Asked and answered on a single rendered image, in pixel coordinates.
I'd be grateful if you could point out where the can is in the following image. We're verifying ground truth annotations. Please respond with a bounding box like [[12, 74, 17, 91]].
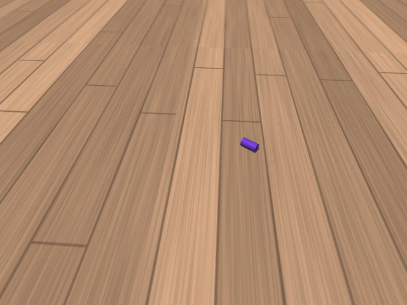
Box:
[[240, 137, 259, 152]]

